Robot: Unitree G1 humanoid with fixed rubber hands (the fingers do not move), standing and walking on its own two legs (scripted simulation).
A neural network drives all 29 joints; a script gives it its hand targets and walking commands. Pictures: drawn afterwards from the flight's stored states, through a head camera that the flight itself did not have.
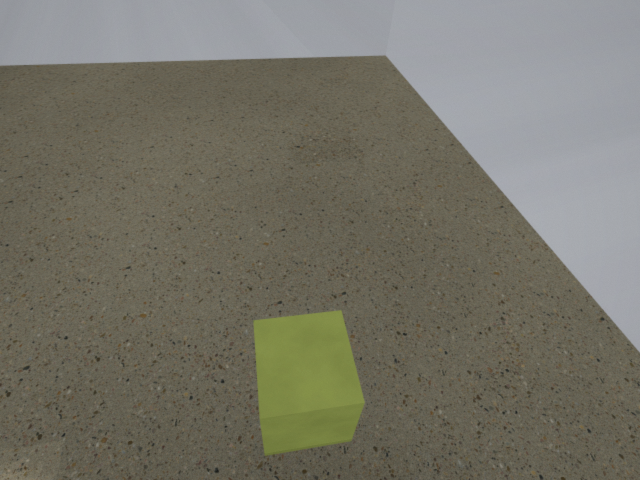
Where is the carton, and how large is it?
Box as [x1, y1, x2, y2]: [253, 310, 364, 455]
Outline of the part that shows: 341,310 253,320 259,415 265,455 351,440 364,401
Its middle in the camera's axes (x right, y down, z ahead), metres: -0.04 +0.43 +1.14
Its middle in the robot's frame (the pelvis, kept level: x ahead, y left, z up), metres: +0.54 -0.04 -0.64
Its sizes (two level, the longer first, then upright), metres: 0.275 0.260 0.292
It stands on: the floor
